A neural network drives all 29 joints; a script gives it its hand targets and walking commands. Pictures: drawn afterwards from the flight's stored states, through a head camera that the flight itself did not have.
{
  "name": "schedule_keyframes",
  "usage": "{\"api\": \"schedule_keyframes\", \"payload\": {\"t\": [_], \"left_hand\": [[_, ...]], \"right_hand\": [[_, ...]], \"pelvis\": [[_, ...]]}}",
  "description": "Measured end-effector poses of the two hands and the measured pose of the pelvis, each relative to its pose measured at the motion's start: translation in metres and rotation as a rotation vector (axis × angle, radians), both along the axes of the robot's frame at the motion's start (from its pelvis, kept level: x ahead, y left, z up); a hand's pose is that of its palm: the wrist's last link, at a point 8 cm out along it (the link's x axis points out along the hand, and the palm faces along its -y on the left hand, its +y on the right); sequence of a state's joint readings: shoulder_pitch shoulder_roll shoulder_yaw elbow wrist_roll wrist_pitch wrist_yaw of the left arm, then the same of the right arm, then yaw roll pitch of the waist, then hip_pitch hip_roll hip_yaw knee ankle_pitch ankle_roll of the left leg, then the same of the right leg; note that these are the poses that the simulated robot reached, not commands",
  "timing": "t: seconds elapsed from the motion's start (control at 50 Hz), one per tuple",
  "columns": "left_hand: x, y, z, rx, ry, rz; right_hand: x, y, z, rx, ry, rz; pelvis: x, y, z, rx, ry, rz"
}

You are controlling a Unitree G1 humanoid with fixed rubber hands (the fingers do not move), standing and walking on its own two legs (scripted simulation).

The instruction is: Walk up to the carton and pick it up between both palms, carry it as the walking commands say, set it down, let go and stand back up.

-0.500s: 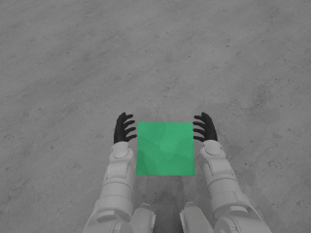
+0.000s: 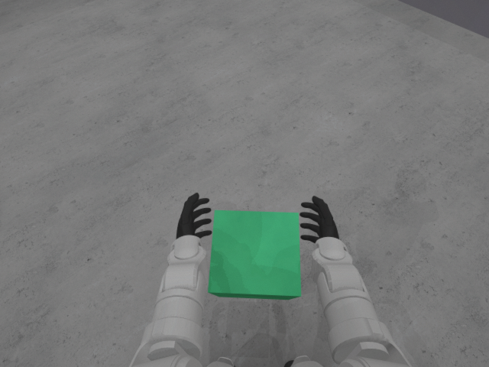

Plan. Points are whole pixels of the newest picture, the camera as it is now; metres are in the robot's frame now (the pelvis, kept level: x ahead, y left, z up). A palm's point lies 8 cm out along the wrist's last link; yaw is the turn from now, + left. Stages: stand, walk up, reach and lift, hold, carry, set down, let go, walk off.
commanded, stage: reach and lift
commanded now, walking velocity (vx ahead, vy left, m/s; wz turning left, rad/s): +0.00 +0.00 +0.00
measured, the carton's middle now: (254, 259) +0.34 +0.02 -0.13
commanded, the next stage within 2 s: hold in 1.76 s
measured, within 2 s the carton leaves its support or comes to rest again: neither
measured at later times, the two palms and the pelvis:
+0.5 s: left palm (175, 221) +0.33 +0.14 +0.06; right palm (337, 222) +0.33 -0.11 +0.05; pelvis +0.02 +0.00 +0.02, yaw +1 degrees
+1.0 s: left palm (170, 216) +0.32 +0.13 +0.09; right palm (343, 218) +0.32 -0.11 +0.09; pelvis +0.00 +0.01 +0.02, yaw +0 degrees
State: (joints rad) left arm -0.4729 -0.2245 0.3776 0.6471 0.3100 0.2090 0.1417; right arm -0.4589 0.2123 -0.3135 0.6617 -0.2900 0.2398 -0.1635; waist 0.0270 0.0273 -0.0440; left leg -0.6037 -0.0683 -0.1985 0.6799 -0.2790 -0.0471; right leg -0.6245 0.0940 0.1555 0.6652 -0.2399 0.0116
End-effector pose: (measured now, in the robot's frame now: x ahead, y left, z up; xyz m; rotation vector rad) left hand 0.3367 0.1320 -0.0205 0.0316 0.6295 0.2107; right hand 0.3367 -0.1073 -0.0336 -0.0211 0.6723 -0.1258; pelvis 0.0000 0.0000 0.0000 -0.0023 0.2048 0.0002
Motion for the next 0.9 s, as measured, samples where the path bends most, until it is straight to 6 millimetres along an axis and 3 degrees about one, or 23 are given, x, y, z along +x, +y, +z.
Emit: {"api": "schedule_keyframes", "payload": {"t": [0.64, 0.9], "left_hand": [[-0.011, 0.005, 0.098, 0.011, 0.011, -0.054], [-0.017, 0.003, 0.113, 0.005, 0.023, -0.048]], "right_hand": [[-0.011, 0.002, 0.102, -0.022, 0.000, 0.032], [-0.019, 0.002, 0.119, -0.035, 0.012, 0.000]], "pelvis": [[0.014, 0.007, 0.024, -0.001, -0.297, 0.024], [0.006, 0.012, 0.023, -0.002, -0.365, 0.010]]}}
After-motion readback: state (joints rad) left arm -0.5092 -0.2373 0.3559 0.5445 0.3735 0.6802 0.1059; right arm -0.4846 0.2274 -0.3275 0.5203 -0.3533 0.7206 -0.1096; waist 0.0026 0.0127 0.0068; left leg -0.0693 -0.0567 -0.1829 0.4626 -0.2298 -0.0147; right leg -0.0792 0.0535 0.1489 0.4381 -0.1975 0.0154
